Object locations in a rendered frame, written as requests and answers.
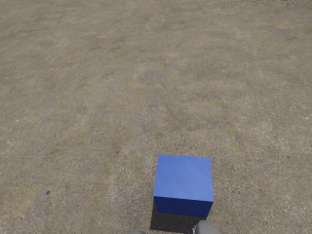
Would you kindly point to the carton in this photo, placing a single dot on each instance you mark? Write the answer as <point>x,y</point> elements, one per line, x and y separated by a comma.
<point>183,185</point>

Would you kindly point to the robot right thigh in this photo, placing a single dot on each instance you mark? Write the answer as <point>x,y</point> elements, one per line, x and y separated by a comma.
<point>205,227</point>

